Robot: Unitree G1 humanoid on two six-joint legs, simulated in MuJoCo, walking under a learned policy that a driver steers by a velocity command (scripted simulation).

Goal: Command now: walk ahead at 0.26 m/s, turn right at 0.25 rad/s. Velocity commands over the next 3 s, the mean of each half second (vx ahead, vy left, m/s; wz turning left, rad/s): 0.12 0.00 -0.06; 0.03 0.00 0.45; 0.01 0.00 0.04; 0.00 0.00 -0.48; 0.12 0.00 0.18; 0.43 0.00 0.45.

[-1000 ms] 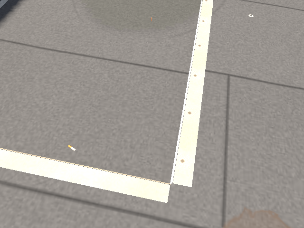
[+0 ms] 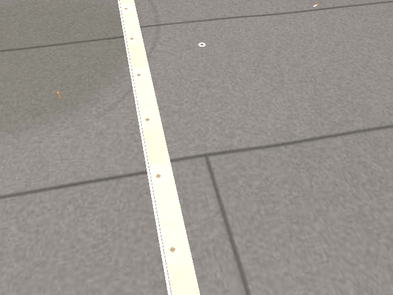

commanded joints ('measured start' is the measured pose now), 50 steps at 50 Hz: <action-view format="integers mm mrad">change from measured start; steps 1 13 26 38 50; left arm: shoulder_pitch -39 -131 -160 -223 -262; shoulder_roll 100 51 107 77 63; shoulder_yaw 26 10 46 51 53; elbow -98 -107 -115 -49 -60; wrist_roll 17 39 29 1 16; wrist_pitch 8 23 32 41 36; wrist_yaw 7 0 31 27 46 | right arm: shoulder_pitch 50 12 47 163 78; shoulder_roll -88 -105 -112 -140 -171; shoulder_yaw -18 -7 -15 -64 -53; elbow -22 98 108 82 -30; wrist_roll -4 30 30 18 28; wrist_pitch -4 41 104 169 126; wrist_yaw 5 -13 -42 -11 -73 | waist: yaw -20 -1 -19 -64 -37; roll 96 107 -99 63 116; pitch -81 -122 -130 -51 -105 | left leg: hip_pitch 275 167 58 284 416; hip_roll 293 178 26 52 221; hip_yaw -294 -104 -12 -32 -339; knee -199 -196 64 -103 -195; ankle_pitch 577 258 -45 82 469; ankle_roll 201 104 -51 41 160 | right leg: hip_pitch -226 255 327 -44 -322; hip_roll -114 -105 -314 -268 -81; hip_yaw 11 -94 23 -256 -47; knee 8 -816 -749 -488 -103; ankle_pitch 47 571 892 301 212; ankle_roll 12 -42 -199 -58 66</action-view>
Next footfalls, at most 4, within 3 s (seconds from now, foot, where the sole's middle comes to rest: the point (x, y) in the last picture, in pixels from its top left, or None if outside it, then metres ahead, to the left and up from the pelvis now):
0.26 right None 0.17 -0.13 -0.77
0.76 left None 0.07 0.11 -0.77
1.34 right None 0.15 -0.10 -0.77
2.04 right None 0.08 -0.14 -0.77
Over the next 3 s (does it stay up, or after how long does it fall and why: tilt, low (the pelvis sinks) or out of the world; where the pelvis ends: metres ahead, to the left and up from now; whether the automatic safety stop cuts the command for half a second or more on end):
stays up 0.23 0.11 0.02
